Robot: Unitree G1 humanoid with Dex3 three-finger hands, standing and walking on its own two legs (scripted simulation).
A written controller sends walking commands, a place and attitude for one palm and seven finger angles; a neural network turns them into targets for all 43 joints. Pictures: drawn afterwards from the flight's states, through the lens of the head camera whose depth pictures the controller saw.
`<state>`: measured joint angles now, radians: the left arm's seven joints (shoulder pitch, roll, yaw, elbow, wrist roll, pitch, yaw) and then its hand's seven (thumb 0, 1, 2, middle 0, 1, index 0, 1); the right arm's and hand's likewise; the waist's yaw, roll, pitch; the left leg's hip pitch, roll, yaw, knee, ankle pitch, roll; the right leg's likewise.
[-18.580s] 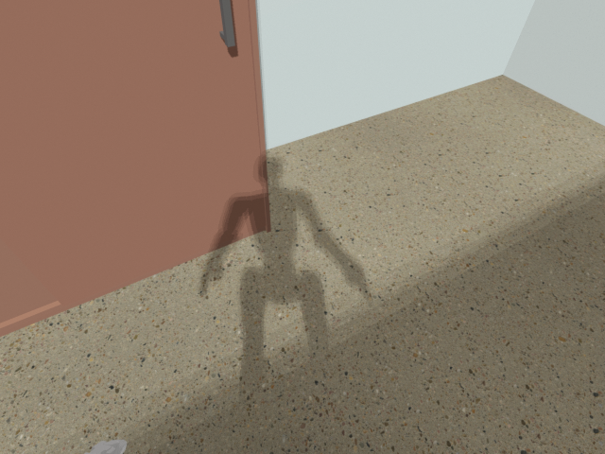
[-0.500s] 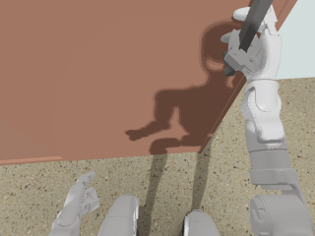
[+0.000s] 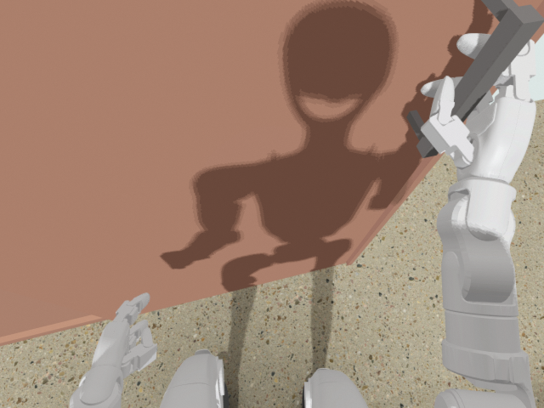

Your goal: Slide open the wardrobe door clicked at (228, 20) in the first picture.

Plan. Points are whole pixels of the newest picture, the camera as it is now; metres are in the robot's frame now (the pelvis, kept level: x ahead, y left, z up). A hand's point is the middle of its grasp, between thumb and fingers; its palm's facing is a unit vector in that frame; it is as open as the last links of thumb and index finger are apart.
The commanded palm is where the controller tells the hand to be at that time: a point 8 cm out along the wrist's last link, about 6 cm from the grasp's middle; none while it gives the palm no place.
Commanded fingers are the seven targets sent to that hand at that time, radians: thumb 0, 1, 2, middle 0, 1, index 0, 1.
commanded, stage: step sideways, sliding the door along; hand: right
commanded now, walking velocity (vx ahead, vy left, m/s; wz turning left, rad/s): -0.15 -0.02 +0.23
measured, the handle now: (454, 84) +0.43 -0.23 +0.18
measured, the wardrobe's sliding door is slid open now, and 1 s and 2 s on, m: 0.02 0.18 0.32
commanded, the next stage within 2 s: none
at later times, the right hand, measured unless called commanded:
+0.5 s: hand (357, 143) +0.36 -0.11 +0.18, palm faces +0.12 +0.99 +0.05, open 6.8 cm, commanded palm +0.33 -0.10 +0.16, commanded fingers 0.00 -0.90 -0.90 0.45 1.40 0.45 1.40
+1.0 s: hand (283, 152) +0.35 -0.04 +0.18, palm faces +0.23 +0.97 -0.04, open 6.4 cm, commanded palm +0.32 -0.02 +0.17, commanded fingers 0.00 -0.90 -0.90 0.45 1.40 0.45 1.40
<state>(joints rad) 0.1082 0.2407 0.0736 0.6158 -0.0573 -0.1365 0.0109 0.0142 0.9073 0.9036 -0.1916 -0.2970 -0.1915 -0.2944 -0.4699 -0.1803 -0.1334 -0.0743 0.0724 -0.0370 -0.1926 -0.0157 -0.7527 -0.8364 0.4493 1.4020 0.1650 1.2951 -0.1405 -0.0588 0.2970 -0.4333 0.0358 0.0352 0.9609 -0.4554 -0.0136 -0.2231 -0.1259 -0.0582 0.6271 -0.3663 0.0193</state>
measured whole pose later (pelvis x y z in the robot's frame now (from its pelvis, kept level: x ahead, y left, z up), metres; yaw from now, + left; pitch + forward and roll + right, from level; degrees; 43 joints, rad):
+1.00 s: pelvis +0.03 +0.10 +0.00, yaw +7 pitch +0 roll -1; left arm 0.01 0.22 0.01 0.59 -0.02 -0.12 0.00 0.01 0.90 0.90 -0.20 -0.30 -0.20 -0.30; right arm -0.03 -0.09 -0.09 -0.39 0.05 -0.07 -0.21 -0.01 -0.76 -0.85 0.45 1.40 0.16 1.30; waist -0.09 -0.03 0.20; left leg -0.36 0.01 0.07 0.51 -0.14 0.05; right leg -0.38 -0.04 0.01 0.93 -0.63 0.06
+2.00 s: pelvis -0.09 +0.25 +0.02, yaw +9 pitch -2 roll +6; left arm 0.12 0.17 0.02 0.61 -0.04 -0.03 -0.01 0.01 0.90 0.90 -0.20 -0.30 -0.20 -0.30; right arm -0.49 -0.21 -0.11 0.04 0.08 -0.04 -0.16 0.01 -0.79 -0.86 0.35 1.40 0.13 1.25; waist -0.14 -0.03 0.23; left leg -0.53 0.06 0.04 1.12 -0.33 -0.04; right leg -0.23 -0.25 -0.09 0.50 -0.23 0.06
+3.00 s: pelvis -0.05 +0.47 +0.00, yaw +7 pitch +1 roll +2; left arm 0.06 0.28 0.05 0.62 -0.04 -0.10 0.05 0.01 0.91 0.90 -0.19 -0.30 -0.19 -0.29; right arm -0.17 -0.17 -0.29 -0.24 0.09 -0.08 -0.26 -0.03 -0.77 -0.84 0.43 1.40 0.03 1.27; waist -0.07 -0.06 0.18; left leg -0.36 0.05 0.11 0.60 -0.19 0.00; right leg -0.32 -0.05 -0.09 0.65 -0.26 0.02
